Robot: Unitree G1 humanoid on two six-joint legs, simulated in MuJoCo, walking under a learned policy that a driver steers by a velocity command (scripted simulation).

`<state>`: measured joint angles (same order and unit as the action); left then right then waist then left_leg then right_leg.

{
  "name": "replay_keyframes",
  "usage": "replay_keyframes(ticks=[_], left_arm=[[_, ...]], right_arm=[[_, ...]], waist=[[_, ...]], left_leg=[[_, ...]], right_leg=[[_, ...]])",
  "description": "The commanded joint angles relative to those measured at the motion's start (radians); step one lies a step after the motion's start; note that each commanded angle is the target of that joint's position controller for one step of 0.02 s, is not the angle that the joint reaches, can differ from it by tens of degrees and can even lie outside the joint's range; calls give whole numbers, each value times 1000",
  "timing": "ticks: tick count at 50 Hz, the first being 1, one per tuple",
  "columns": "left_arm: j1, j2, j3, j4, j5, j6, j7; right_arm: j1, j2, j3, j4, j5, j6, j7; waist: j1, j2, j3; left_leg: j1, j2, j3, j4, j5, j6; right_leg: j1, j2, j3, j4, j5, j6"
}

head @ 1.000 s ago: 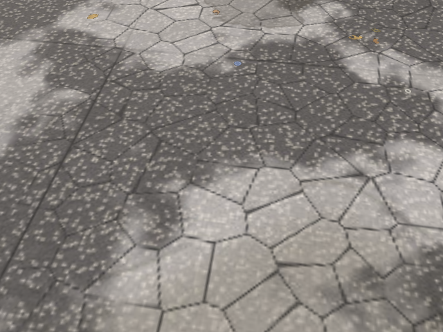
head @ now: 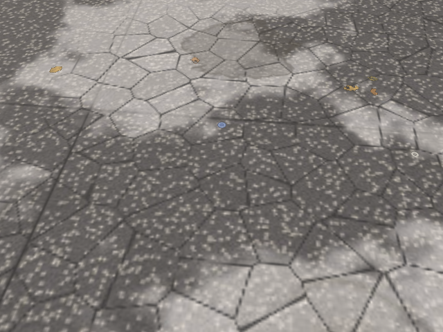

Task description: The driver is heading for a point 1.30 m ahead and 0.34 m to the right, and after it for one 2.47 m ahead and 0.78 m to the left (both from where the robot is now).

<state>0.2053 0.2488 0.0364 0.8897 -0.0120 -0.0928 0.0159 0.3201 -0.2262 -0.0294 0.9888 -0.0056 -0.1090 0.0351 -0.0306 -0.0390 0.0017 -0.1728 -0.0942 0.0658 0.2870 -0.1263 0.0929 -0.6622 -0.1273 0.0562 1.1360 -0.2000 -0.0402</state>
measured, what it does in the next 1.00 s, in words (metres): walks ahead: right foot, then left foot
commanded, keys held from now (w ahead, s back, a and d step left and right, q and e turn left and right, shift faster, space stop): w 1.00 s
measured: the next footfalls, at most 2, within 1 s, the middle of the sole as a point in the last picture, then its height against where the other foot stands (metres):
right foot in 0.30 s outside the picture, level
left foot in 0.86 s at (200, 292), level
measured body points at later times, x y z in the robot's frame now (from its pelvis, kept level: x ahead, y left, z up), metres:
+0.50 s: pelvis +0.28 -0.08 +0.00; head +0.29 -0.10 +0.45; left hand +0.33 +0.18 -0.12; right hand +0.37 -0.35 -0.14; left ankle +0.29 +0.08 -0.66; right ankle +0.29 -0.16 -0.74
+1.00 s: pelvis +0.55 -0.01 -0.01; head +0.58 +0.00 +0.44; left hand +0.59 +0.25 -0.15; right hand +0.66 -0.27 -0.13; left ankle +0.61 +0.07 -0.74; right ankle +0.47 -0.17 -0.65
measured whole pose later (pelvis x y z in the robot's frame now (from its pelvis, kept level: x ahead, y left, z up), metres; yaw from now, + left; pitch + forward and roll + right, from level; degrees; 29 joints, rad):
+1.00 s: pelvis +0.55 -0.01 -0.01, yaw +1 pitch +2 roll +0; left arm 0.29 0.26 0.05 0.96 -0.02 -0.10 0.00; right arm 0.19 -0.24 -0.05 0.91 0.00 -0.10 0.04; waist 0.00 -0.03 0.02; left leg -0.34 -0.03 0.06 0.45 -0.15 0.07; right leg -0.44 -0.06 0.03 1.19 -0.34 -0.05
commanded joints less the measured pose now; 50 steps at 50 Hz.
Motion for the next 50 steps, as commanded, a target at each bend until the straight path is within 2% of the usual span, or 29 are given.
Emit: replay_keyframes(ticks=[1, 5, 8, 10, 12, 13, 14, 15, 16, 17, 18, 19, 20, 21, 23, 25, 28, 32, 37, 40, 41, 42, 43, 44, 45, 46, 47, 48, 50], left_arm=[[33, 45, 13, -42, 12, 4, 7], [-129, 28, 6, -85, 3, -8, -6], [-217, 33, 2, -113, -8, -11, -23], [-250, 44, 3, -134, -10, -17, -36], [-225, 66, 10, -140, -10, -26, -46], [-168, 85, 20, -128, -9, -30, -48], [-34, 122, 43, -87, -8, -33, -45], [172, 197, 70, -37, -1, -34, -37], [297, 311, 98, -12, 14, -25, -35], [311, 225, 74, -7, 12, -25, -39], [213, 165, 54, -24, 6, -27, -39], [113, 128, 40, -49, 5, -24, -39], [47, 96, 29, -59, 8, -23, -44], [18, 72, 22, -59, 14, -25, -48], [38, 73, 23, -36, 17, -30, -53], [76, 102, 31, -12, 18, -32, -45], [125, 113, 33, 12, 15, -23, -27], [181, 130, 34, 36, 5, -16, -14], [248, 138, 42, 83, -4, 4, -7], [222, 156, 51, 85, -6, 17, -1], [200, 165, 54, 80, -5, 22, -1], [183, 149, 47, 75, 0, 28, -1], [184, 120, 32, 53, 13, 27, -2], [310, -14, -7, 50, 13, 5, -16], [277, 48, 6, 65, -5, -23, -21], [177, 125, 27, 30, -31, -38, -24], [112, 131, 29, 12, -32, -41, -17], [79, 123, 35, 7, -16, -35, -9], [124, 80, 39, 16, -7, -5, -3]], right_arm=[[-41, -132, -21, -55, 2, -18, -20], [41, -160, -26, -38, 18, -4, -34], [96, -169, -29, -15, 26, 7, -35], [113, -170, -32, -4, 27, 17, -37], [103, -182, -38, -3, 27, 28, -39], [83, -189, -39, -7, 26, 33, -40], [66, -175, -33, -13, 21, 39, -39], [56, -136, -16, -36, 6, 38, -39], [160, -16, 21, -54, 3, 15, -29], [159, -64, 12, -36, 22, -13, -24], [64, -158, -13, -64, 48, -27, -20], [-2, -163, -15, -81, 48, -28, -24], [-35, -149, -19, -85, 34, -21, -31], [-26, -134, -25, -83, 24, -6, -36], [9, -88, -22, -72, 20, 19, -38], [-25, -88, -26, -89, 16, 29, -41], [-144, -82, -28, -131, 9, 28, -40], [-288, -64, -21, -169, 16, 20, -28], [-407, -71, -16, -219, 26, 9, -2], [-368, -100, -26, -221, 26, -2, 10], [-296, -124, -39, -203, 25, -4, 9], [-139, -163, -64, -152, 24, -3, 3], [52, -234, -87, -108, 14, -2, -6], [152, -315, -106, -82, 5, 5, -7], [141, -230, -79, -86, 11, 5, -5], [51, -185, -65, -99, 17, 2, -7], [-46, -156, -54, -122, 16, 2, -7], [-105, -124, -45, -129, 8, 0, -3], [-127, -90, -35, -117, -4, -5, 4]], waist=[[47, 74, 55], [-13, 76, 54], [-46, 86, 72], [-48, 91, 81], [-21, 105, 66], [18, 116, 36], [85, 106, -41], [162, 46, -190], [141, -209, -330], [150, -216, -391], [130, -146, -233], [99, -72, -150], [71, -19, -83], [37, -31, -52], [11, -42, -32], [6, -24, -7], [30, -15, 19], [74, -20, 52], [100, -21, 97], [58, -40, 61], [15, -55, 14], [-60, -43, -76], [-125, 35, -217], [-74, 293, -360], [-93, 259, -386], [-75, 211, -232], [-41, 127, -142], [-11, 81, -78], [43, 124, -52]], left_leg=[[-106, 280, -207, -204, 73, 171], [-19, 264, -159, -186, 87, 126], [74, 295, -165, -153, 59, 121], [146, 328, -180, -113, 62, 112], [190, 352, -193, -57, 118, 96], [190, 343, -182, 9, 240, 82], [169, 294, -140, 167, 402, 59], [16, 232, -82, 447, 349, 23], [-412, 58, -15, 852, -60, -58], [-553, 48, -171, 1011, -420, -47], [-636, 113, -182, 1064, -359, -24], [-611, 170, -153, 1030, -258, -18], [-571, 203, -137, 962, -188, -24], [-508, 232, -140, 902, -141, -28], [-447, 235, -123, 858, -96, -42], [-495, 239, -118, 794, -31, -57], [-568, 239, -114, 620, 103, -73], [-524, 203, -79, 392, 241, -72], [-556, 185, -80, 269, 177, -45], [-442, 151, -53, 229, 70, -9], [-320, 116, -22, 221, 51, 8], [-110, 82, 2, 210, 63, 34], [208, 221, -154, 239, 85, 92], [581, 464, -635, 145, -103, 258], [584, 480, -799, 29, -171, 246], [452, 449, -648, 15, -156, 191], [286, 415, -512, -9, -67, 161], [145, 375, -418, -43, 10, 144], [11, 321, -314, -104, 58, 130]], right_leg=[[-19, -42, 2, -144, 162, 27], [15, 5, -38, -432, 308, 35], [16, 25, -47, -533, 281, 35], [9, 33, -43, -581, 216, 15], [69, 50, -52, -622, 135, -13], [160, 76, -75, -643, 107, -31], [335, 109, -100, -664, 102, -56], [635, 6, 14, -637, 125, -116], [1036, -240, 455, -702, 20, -275], [1071, -285, 693, -833, -68, -307], [943, -251, 545, -840, -70, -247], [793, -209, 395, -859, 5, -211], [660, -163, 296, -899, 73, -193], [573, -123, 220, -935, 116, -173], [497, -91, 145, -977, 200, -179], [498, -87, 97, -997, 289, -190], [539, -82, 56, -1010, 326, -181], [563, -63, 7, -1031, 257, -156], [717, -124, 16, -979, 257, -149], [764, -142, 12, -891, 427, -126], [756, -127, -4, -808, 593, -113], [709, -74, -42, -630, 703, -89], [507, -16, -83, -339, 512, -54], [84, 173, -86, 57, -79, 20], [-34, 169, 74, 193, -363, 0], [-110, 111, 64, 227, -301, -19], [-83, 51, 30, 183, -198, -23], [-37, 17, 16, 122, -131, -20], [75, -21, 20, 44, -67, -17]])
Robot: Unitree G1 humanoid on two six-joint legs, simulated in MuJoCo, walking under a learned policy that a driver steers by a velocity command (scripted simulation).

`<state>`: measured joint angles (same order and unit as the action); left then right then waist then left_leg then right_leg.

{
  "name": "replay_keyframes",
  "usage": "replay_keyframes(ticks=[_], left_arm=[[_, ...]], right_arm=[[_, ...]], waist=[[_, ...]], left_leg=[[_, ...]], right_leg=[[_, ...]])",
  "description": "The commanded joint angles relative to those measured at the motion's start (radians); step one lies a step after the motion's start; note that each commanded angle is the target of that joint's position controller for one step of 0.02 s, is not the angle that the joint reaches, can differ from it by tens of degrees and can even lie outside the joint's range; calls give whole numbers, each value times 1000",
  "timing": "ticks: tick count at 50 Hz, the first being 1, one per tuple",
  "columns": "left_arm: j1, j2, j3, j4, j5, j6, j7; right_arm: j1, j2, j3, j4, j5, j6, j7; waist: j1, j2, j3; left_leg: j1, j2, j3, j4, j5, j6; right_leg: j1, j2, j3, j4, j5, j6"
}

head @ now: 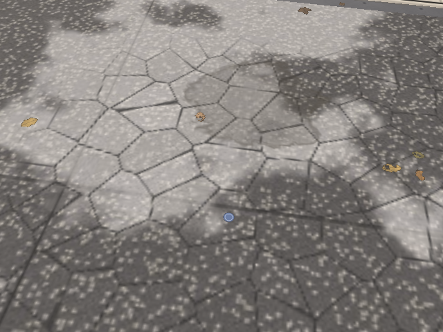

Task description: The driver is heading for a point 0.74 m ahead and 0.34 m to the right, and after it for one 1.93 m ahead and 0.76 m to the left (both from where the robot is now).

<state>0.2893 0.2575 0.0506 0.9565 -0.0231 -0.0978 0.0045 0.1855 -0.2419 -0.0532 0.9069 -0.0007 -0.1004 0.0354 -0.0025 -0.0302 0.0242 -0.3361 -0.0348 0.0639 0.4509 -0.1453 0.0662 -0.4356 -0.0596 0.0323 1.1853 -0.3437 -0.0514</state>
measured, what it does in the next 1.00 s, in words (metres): walks ahead, turning right: right foot, then left foot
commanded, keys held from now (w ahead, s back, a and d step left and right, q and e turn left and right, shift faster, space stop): w+e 1.00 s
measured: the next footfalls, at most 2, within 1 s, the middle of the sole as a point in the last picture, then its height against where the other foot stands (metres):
right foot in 0.44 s outside the picture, level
left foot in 0.94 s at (247, 256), level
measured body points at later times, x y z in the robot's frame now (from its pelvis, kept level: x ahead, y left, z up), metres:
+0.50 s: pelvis +0.27 -0.07 -0.02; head +0.31 -0.08 +0.43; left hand +0.49 +0.14 -0.12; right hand +0.24 -0.34 -0.16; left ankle +0.10 +0.09 -0.66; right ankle +0.35 -0.16 -0.74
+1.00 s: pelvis +0.56 -0.11 -0.01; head +0.58 -0.12 +0.44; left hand +0.73 +0.11 -0.13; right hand +0.62 -0.44 -0.09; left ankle +0.68 -0.06 -0.74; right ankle +0.37 -0.16 -0.68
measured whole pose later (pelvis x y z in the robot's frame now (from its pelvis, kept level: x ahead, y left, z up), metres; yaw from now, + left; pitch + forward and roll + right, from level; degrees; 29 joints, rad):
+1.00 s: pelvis +0.56 -0.11 -0.01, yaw -30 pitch +3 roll +1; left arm 0.36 0.28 0.07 0.78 -0.03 -0.04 0.02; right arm 0.06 -0.26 -0.06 0.75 -0.01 -0.13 0.01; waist 0.05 -0.03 0.00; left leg -0.44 -0.04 0.00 0.53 -0.15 0.03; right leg -0.26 0.09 0.18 0.99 -0.51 -0.05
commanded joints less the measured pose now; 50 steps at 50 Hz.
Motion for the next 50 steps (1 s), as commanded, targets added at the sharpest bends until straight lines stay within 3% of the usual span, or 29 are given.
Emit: replay_keyframes(ticks=[1, 4, 7, 10, 16, 17, 19, 20, 21, 22, 23, 24, 25, 26, 27, 28, 30, 32, 37, 42, 44, 45, 46, 47, 48, 49, 50], left_arm=[[61, 48, 23, -42, 1, 12, 9], [-9, 52, 29, -66, 2, 31, 12], [-86, 48, 33, -90, 2, 30, 6], [-167, 37, 28, -118, 3, 24, -8], [-318, 14, 10, -206, 3, 25, -46], [-326, 17, 11, -221, 2, 25, -54], [-289, 43, 22, -239, 2, 27, -66], [-225, 68, 36, -233, 2, 29, -68], [-87, 109, 61, -204, 0, 31, -66], [82, 186, 97, -166, 0, 35, -51], [150, 296, 121, -156, -1, 39, -33], [162, 266, 102, -175, 8, 28, -35], [141, 197, 84, -174, 16, 23, -34], [72, 155, 73, -186, 9, 19, -32], [-7, 128, 63, -208, 9, 19, -34], [-55, 97, 51, -227, 14, 19, -33], [-68, 108, 52, -240, 15, 17, -26], [-41, 143, 60, -240, 12, 14, -12], [36, 157, 65, -228, 3, 26, 8], [83, 152, 65, -211, -4, 37, 14], [69, 158, 68, -219, 1, 44, 20], [52, 148, 65, -228, 1, 48, 21], [36, 117, 53, -242, 5, 47, 18], [36, 63, 32, -264, 21, 44, 13], [193, 9, 16, -291, -10, 33, 11], [192, 120, 31, -262, -23, 32, 16], [80, 177, 47, -273, -15, 38, 15]], right_arm=[[20, -80, -14, -24, -8, -17, 1], [66, -122, -26, 4, -14, -23, -19], [102, -127, -27, 22, -15, -19, -36], [107, -132, -24, 27, -11, -17, -45], [187, -150, -31, 65, 1, 13, -54], [182, -158, -34, 64, 5, 21, -56], [145, -187, -42, 47, 9, 34, -63], [131, -201, -47, 38, 10, 41, -69], [107, -207, -48, 28, 11, 49, -72], [104, -200, -42, 10, 9, 46, -75], [170, -74, -4, -36, -22, 21, -58], [154, -79, 6, -55, 0, -29, -39], [44, -142, -14, -84, 37, -58, -26], [2, -143, -12, -97, 40, -69, -26], [-7, -138, -18, -89, 20, -68, -34], [2, -149, -29, -87, 7, -53, -40], [25, -128, -33, -99, -4, -23, -42], [-12, -111, -32, -120, -15, -8, -48], [-203, -77, -17, -184, -7, -12, -42], [-272, -123, -25, -230, 8, -32, -22], [-235, -147, -34, -228, 11, -44, -17], [-169, -158, -41, -211, 9, -50, -18], [-63, -187, -56, -188, -3, -55, -23], [97, -244, -70, -173, -15, -54, -32], [185, -319, -89, -138, -23, -39, -29], [160, -221, -69, -155, 2, -35, -24], [114, -152, -51, -172, 5, -28, -28]], waist=[[24, 116, -65], [17, 90, -15], [-5, 82, 0], [-29, 84, 22], [-80, 66, 79], [-74, 73, 79], [-33, 108, 34], [7, 132, -15], [85, 126, -88], [161, 70, -180], [100, -176, -274], [97, -172, -412], [125, -104, -312], [95, -39, -206], [47, 38, -141], [10, 39, -104], [-24, 10, -88], [-23, 1, -65], [48, -51, -28], [68, -70, -25], [40, -96, -33], [3, -105, -53], [-48, -92, -125], [-111, 17, -263], [-39, 379, -372], [-58, 287, -314], [-87, 172, -186]], left_leg=[[150, 256, -268, -290, 99, 162], [152, 264, -186, -333, 159, 163], [208, 259, -112, -341, 196, 136], [230, 246, -29, -354, 199, 106], [437, 312, 46, -284, 302, 90], [462, 323, 57, -252, 366, 83], [473, 325, 94, -138, 677, 59], [467, 320, 111, -31, 849, 46], [421, 292, 136, 153, 922, 23], [231, 248, 141, 417, 744, -16], [-202, 79, 119, 801, -23, -77], [-393, -25, -111, 979, -437, -73], [-490, 43, -175, 992, -362, -45], [-482, 90, -159, 915, -268, -28], [-419, 128, -149, 821, -212, -32], [-343, 153, -147, 752, -180, -40], [-274, 160, -136, 673, -153, -70], [-276, 146, -118, 567, -78, -102], [-230, 75, -109, 185, 209, -117], [-180, 44, -144, 40, 189, -95], [-123, 39, -144, 17, 101, -72], [-35, 32, -127, -18, 91, -52], [141, 65, -141, -24, 93, -18], [406, 235, -300, -6, 48, 42], [715, 458, -773, -92, -127, 214], [683, 469, -854, -134, -338, 203], [557, 421, -682, -147, -325, 151]], right_leg=[[-141, -92, 37, -25, 89, 0], [-237, -102, 51, -119, 204, 19], [-304, -76, 81, -254, 347, 23], [-281, -49, 44, -406, 460, 18], [-348, -31, -32, -549, 372, -10], [-340, -23, -51, -559, 322, -20], [-223, 28, -116, -566, 220, -53], [-118, 69, -148, -560, 176, -73], [69, 114, -165, -608, 203, -104], [366, 82, -53, -654, 240, -153], [723, -175, 436, -699, 178, -306], [863, -301, 827, -866, 123, -406], [810, -255, 678, -877, 155, -336], [658, -209, 516, -878, 227, -291], [496, -167, 413, -893, 307, -259], [381, -132, 344, -919, 378, -241], [268, -106, 305, -955, 437, -248], [209, -83, 253, -972, 478, -247], [177, -21, 212, -957, 339, -179], [280, -70, 333, -865, 257, -157], [316, -86, 385, -804, 284, -145], [312, -67, 389, -755, 318, -130], [271, -15, 356, -633, 363, -100], [136, 55, 263, -352, 225, -61], [-229, 183, 146, -40, -245, 4], [-360, 93, 172, 100, -236, 14], [-386, 57, 155, 131, -137, 20]])
Keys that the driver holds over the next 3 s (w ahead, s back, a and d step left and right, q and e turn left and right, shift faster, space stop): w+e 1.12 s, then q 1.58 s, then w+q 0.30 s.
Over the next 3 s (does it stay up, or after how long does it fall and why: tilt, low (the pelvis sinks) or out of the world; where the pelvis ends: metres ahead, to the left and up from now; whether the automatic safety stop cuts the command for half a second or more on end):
stays up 0.79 -0.18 0.01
